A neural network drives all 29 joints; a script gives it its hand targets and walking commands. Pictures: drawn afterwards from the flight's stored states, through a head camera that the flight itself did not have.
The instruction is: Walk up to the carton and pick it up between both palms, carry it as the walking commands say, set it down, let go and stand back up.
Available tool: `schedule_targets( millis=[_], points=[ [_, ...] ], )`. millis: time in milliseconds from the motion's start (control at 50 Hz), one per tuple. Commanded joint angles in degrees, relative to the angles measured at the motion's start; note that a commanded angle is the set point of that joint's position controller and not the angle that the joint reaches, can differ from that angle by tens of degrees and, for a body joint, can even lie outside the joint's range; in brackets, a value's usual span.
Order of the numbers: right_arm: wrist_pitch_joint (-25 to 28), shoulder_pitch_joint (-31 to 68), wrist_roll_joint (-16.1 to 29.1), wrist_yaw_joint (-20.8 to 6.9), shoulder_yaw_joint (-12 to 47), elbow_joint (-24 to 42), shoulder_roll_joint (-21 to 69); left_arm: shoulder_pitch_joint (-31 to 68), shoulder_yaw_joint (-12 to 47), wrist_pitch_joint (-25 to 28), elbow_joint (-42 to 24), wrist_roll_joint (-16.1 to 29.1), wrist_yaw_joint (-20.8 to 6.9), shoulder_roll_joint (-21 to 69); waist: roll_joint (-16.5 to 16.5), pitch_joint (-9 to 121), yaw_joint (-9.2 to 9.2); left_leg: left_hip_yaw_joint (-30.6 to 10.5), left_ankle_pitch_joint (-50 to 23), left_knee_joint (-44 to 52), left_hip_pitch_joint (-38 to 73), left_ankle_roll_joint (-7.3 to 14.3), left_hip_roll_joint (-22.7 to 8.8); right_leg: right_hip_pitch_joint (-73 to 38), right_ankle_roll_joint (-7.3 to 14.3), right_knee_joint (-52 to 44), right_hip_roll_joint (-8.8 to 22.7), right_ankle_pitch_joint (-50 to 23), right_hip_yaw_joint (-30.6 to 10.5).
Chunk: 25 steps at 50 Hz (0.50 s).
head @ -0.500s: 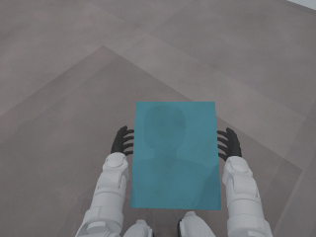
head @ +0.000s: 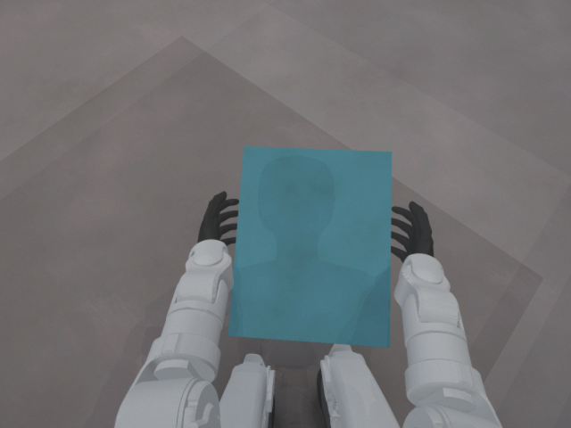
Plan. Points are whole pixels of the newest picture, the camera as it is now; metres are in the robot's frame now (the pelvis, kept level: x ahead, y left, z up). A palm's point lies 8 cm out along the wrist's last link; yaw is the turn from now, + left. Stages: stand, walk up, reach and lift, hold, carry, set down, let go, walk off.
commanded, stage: set down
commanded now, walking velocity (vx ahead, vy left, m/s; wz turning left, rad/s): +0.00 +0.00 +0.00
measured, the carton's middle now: (311, 246) +0.41 -0.04 -0.14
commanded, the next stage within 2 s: none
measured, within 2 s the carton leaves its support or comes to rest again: neither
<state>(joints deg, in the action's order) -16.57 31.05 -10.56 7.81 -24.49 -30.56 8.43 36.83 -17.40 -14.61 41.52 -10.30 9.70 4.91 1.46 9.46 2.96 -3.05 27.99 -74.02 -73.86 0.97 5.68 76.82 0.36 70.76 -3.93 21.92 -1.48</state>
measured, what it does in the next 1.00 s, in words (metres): lowers itself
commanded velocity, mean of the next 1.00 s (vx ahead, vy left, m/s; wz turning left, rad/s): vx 0.00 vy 0.00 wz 0.00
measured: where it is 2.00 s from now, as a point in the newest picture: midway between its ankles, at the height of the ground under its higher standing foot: outside the picture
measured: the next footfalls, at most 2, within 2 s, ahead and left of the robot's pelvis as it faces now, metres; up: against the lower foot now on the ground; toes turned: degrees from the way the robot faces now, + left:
none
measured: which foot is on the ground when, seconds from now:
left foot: down 0.00-1.00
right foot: down 0.00-1.00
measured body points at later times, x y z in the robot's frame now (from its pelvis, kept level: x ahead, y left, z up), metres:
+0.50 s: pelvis -0.01 +0.02 -0.07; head +0.20 +0.02 +0.32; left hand +0.43 +0.12 -0.16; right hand +0.39 -0.18 -0.15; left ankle +0.05 +0.10 -0.61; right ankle +0.09 -0.11 -0.61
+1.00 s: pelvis -0.03 +0.01 -0.14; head +0.23 +0.01 +0.22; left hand +0.45 +0.11 -0.25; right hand +0.41 -0.19 -0.24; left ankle +0.05 +0.10 -0.61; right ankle +0.09 -0.11 -0.61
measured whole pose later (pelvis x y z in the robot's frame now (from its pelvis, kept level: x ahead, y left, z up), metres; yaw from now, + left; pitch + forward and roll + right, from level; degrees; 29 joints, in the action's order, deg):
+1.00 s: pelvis -0.03 +0.01 -0.14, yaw +1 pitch +38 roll -1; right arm -14.1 47.0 -4.9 8.4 -25.1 -35.1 1.6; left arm 54.5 -11.0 -12.1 47.5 -1.8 14.5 -1.8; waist 2.4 3.8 4.6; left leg -1.8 34.1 -104.1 -107.7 0.8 9.6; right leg 110.2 -2.3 100.2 -5.1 28.0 -2.0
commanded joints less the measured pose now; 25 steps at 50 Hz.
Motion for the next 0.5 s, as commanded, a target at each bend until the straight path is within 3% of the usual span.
schedule_targets(
  millis=[0,20,40,60,80,100,120,160,180,200,220,240,260,300,320,340,360,380,400,420,440,460,480],
  points=[
    [0.97,38.38,7.25,-17.70,36.98,-1.48,54.53,36.23,30.40,2.42,-1.02,7.84,-21.01,57.99,-0.68,48.83,3.81,-2.44,-5.65,9.78,8.58,0.05,2.94,-31.34,-2.09,-3.26,-2.53,-11.40,-1.73],
    [0.77,39.28,8.38,-18.09,36.90,-3.96,54.58,36.91,29.06,2.58,-2.27,7.05,-20.56,55.94,1.74,48.43,0.41,-1.63,-5.56,9.04,7.73,-0.11,2.92,-28.82,-2.00,-2.21,-2.69,-10.35,-1.59],
    [0.92,37.20,7.18,-18.05,36.69,-3.73,53.98,38.54,31.11,3.01,-4.36,8.48,-20.15,57.50,1.10,50.84,3.33,-1.69,-6.32,8.07,7.64,-0.39,3.36,-29.69,-1.48,-2.16,-2.69,-11.55,-1.55],
    [1.22,38.67,7.43,-17.93,36.68,-2.26,52.83,36.02,30.27,2.67,-1.37,8.29,-20.06,58.70,-0.08,50.24,3.23,-1.79,-8.31,7.76,7.71,-0.49,3.38,-27.93,-2.24,-1.24,-3.14,-12.76,-0.30],
    [1.39,38.88,8.38,-18.11,36.60,-2.72,53.34,36.33,30.67,2.77,-1.48,8.34,-19.57,56.90,1.41,51.98,2.40,-2.35,-9.82,7.65,8.28,-0.63,2.84,-25.78,-2.38,0.24,-3.19,-14.00,-0.12],
    [1.16,39.77,8.78,-17.79,36.52,-2.98,53.18,37.69,30.60,2.83,-1.57,8.98,-19.65,56.67,0.61,51.05,3.49,-1.90,-9.05,6.06,6.91,-0.60,2.89,-26.60,-2.28,-0.22,-2.89,-13.73,-0.77],
    [1.42,39.45,8.34,-18.05,37.03,-3.46,53.64,38.89,30.79,3.49,-3.71,9.61,-18.99,56.68,-0.53,52.85,1.92,-1.90,-10.20,6.00,6.06,-0.90,3.32,-26.34,-2.11,1.37,-3.25,-14.85,-0.34],
    [1.79,40.56,8.77,-18.07,35.66,-3.78,52.13,39.63,31.51,3.40,-3.27,10.18,-18.55,56.79,0.55,53.66,3.81,-2.09,-10.10,5.03,7.69,-1.14,3.35,-23.29,-1.84,2.71,-3.64,-13.43,0.95],
    [1.90,41.61,9.35,-18.55,36.66,-3.66,51.74,38.16,30.57,3.42,-2.72,9.47,-17.68,56.09,1.55,52.46,0.87,-2.74,-11.51,5.66,8.46,-1.31,3.37,-20.67,-1.91,3.71,-3.37,-13.38,1.04],
    [2.01,41.40,9.38,-18.30,36.10,-3.44,51.59,42.03,32.96,3.81,-4.59,10.92,-17.84,56.77,1.22,54.20,4.09,-1.99,-10.10,4.07,7.15,-1.54,3.34,-22.38,-1.73,3.32,-3.29,-13.17,0.69],
    [2.15,42.47,9.58,-18.42,36.22,-3.57,49.85,39.91,31.41,3.69,-2.60,10.56,-17.04,56.52,3.35,53.31,2.56,-2.24,-10.09,3.84,8.39,-1.51,3.34,-19.40,-1.49,4.33,-3.01,-11.96,0.68],
    [2.18,41.10,8.64,-18.71,34.30,-4.61,49.47,41.71,33.40,3.42,-3.56,10.89,-16.81,57.26,3.54,54.53,5.55,-3.28,-10.38,3.76,8.82,-2.15,3.11,-17.14,-1.28,5.42,-3.34,-12.95,2.33],
    [2.26,40.35,8.60,-18.91,34.24,-4.24,49.72,39.41,32.17,3.44,-2.29,10.48,-16.12,56.24,3.12,54.32,4.03,-2.52,-12.45,2.86,10.22,-2.20,3.00,-14.76,-1.63,5.75,-3.62,-12.79,2.17],
    [2.44,44.07,10.45,-19.00,34.84,-2.03,48.93,42.29,32.54,3.74,-3.71,10.97,-15.64,54.54,4.17,55.23,2.93,-2.28,-11.74,1.74,8.86,-1.89,3.13,-14.93,-1.51,6.67,-3.07,-12.59,1.89],
    [2.13,43.84,10.20,-18.77,35.69,-1.56,49.44,43.30,32.63,4.27,-5.31,12.00,-15.68,55.08,1.51,56.89,4.65,-2.72,-11.04,1.06,8.11,-1.42,3.38,-16.01,-1.78,6.65,-2.97,-12.18,1.86],
    [1.96,43.56,9.77,-18.51,35.22,-2.11,48.39,44.43,32.24,4.19,-6.26,12.58,-15.48,54.80,2.25,57.15,4.14,-1.14,-10.90,-0.01,7.09,-1.70,4.23,-17.39,-1.53,7.16,-3.30,-12.45,1.95],
    [2.41,45.71,10.33,-18.46,36.65,0.54,49.28,44.96,34.29,4.35,-7.01,13.23,-14.97,56.35,2.01,60.61,5.51,-2.42,-11.07,0.18,9.26,-1.57,4.03,-16.15,-1.75,8.07,-3.28,-12.47,2.68],
    [2.82,45.68,10.68,-18.51,36.18,0.36,46.56,43.35,34.00,4.00,-5.86,12.50,-14.16,56.12,3.73,60.15,4.62,-2.51,-11.61,-0.36,9.45,-2.07,3.88,-13.41,-1.68,9.32,-3.58,-12.15,3.09],
    [2.59,43.84,10.71,-18.58,35.60,-1.12,46.22,44.82,34.85,3.94,-7.04,12.58,-13.90,55.18,5.84,60.25,4.87,-2.60,-14.21,-1.52,10.28,-2.72,3.63,-10.85,-1.35,10.15,-3.36,-14.05,3.08],
    [2.43,45.30,11.63,-18.59,36.67,-1.39,48.72,42.29,32.28,3.96,-5.05,11.66,-13.73,53.04,3.54,58.55,1.71,-0.98,-12.53,-2.30,8.70,-1.78,4.13,-12.36,-1.86,9.64,-3.53,-12.63,2.41],
    [2.18,44.00,10.22,-18.72,33.66,-4.24,45.48,44.05,32.76,3.54,-3.79,12.45,-13.52,55.02,4.05,54.52,5.23,-3.12,-11.25,-1.14,8.08,-2.19,3.52,-7.89,-1.56,10.75,-3.29,-10.51,3.11],
    [2.45,44.50,10.61,-18.50,35.40,-1.64,46.80,43.56,33.35,3.67,-4.22,11.90,-13.52,54.76,3.05,57.76,3.69,-1.24,-11.34,-2.75,6.92,-2.06,4.06,-10.70,-1.67,10.71,-3.79,-12.08,3.09],
    [2.83,44.95,10.94,-18.23,34.56,-1.45,45.94,45.92,34.05,4.17,-4.11,12.82,-13.56,54.71,2.35,57.76,6.34,-2.94,-12.58,-2.76,7.02,-2.04,3.56,-9.91,-2.11,11.32,-3.59,-12.88,3.35]
  ],
)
